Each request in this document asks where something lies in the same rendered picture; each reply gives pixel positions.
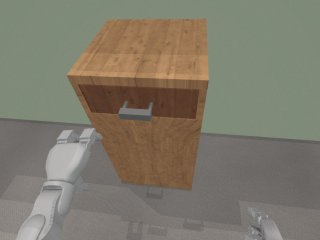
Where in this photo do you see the robot left hand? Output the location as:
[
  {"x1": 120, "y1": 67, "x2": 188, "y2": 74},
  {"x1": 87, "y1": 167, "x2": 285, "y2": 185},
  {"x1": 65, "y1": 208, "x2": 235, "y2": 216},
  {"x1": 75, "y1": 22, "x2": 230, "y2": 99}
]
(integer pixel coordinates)
[{"x1": 45, "y1": 128, "x2": 103, "y2": 193}]

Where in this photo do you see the robot left forearm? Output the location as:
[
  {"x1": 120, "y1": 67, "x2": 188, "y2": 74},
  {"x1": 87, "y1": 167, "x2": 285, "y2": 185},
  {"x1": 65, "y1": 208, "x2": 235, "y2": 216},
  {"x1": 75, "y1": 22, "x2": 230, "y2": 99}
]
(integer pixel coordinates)
[{"x1": 15, "y1": 179, "x2": 76, "y2": 240}]

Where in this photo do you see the robot right hand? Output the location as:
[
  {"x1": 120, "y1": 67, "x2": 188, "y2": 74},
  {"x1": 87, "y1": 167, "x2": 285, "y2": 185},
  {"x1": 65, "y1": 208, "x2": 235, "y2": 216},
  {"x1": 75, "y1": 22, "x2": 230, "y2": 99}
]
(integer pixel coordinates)
[{"x1": 244, "y1": 207, "x2": 283, "y2": 240}]

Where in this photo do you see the handle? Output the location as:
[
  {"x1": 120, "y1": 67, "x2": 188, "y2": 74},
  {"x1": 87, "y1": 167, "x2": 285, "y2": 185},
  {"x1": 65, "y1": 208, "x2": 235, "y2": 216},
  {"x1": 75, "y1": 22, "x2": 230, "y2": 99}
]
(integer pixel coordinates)
[{"x1": 118, "y1": 101, "x2": 153, "y2": 122}]

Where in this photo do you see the cabinet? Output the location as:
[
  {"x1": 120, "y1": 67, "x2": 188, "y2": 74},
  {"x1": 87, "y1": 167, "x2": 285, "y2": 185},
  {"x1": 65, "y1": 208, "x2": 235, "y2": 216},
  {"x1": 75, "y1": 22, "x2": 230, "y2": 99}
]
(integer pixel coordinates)
[{"x1": 66, "y1": 19, "x2": 209, "y2": 190}]

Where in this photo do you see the drawer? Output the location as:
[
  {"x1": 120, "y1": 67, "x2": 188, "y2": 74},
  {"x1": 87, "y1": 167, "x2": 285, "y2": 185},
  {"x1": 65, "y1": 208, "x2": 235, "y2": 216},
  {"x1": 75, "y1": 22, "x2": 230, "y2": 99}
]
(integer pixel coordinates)
[{"x1": 78, "y1": 84, "x2": 199, "y2": 119}]

